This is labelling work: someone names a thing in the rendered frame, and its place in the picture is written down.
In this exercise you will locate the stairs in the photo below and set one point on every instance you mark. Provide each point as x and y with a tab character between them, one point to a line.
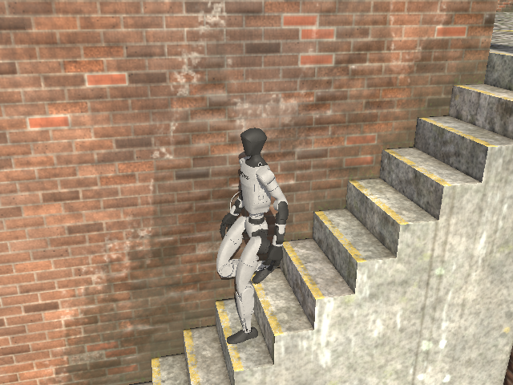
410	284

